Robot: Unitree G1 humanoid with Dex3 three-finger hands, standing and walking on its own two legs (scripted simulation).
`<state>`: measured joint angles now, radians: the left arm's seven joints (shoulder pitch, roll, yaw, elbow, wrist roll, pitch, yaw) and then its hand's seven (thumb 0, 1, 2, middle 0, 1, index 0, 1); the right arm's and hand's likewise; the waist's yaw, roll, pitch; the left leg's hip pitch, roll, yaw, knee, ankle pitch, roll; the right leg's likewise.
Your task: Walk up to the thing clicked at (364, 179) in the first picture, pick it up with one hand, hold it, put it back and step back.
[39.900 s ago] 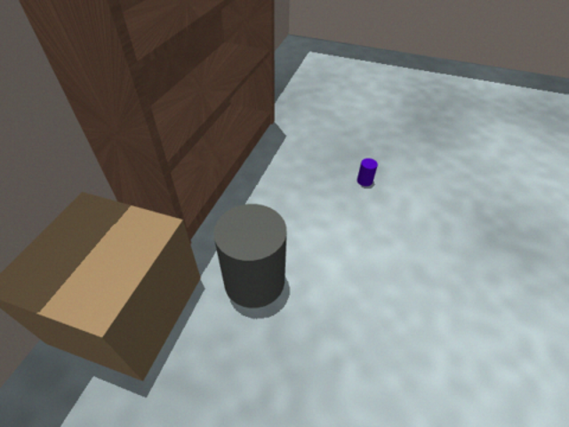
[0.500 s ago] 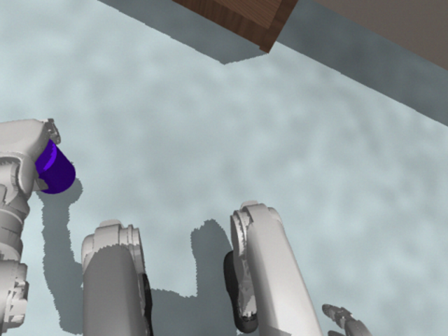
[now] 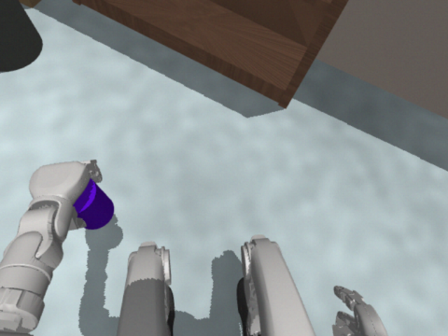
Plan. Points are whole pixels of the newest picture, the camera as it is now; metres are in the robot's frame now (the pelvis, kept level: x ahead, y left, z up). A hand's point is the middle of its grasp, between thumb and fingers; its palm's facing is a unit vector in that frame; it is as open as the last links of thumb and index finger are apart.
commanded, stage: lift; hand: left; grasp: from above
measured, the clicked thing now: (85, 203) +0.39 +0.25 -0.16
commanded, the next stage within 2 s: hold in 0.86 s
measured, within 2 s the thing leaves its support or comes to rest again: neither
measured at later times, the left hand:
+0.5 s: hand (34, 196) +0.34 +0.23 +0.05, palm faces -0.50 -0.11 -0.86, open 10.5 cm
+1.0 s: hand (3, 163) +0.35 +0.23 +0.13, palm faces -0.50 -0.12 -0.86, open 10.6 cm
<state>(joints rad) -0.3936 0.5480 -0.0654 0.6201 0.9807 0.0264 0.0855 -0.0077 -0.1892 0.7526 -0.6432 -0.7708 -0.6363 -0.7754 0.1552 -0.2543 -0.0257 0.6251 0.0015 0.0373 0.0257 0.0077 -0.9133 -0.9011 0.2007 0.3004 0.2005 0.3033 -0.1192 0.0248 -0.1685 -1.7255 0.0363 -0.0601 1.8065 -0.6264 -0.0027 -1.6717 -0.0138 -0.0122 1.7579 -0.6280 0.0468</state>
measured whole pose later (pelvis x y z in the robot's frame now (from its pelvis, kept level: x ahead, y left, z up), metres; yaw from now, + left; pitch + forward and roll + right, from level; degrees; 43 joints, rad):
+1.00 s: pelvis +0.06 +0.00 +0.22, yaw +1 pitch +9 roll -1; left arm -0.27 0.38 -0.17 0.81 0.99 0.03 0.11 -0.02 -0.18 0.78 -0.61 -0.78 -0.60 -0.80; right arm 0.27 -0.24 -0.04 0.73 0.03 0.00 -0.03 0.01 -0.90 -0.90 0.20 0.30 0.20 0.30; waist -0.06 0.02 -0.07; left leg -0.60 0.04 0.03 0.80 -0.36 0.00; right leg -0.58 -0.02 0.02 0.76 -0.35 0.04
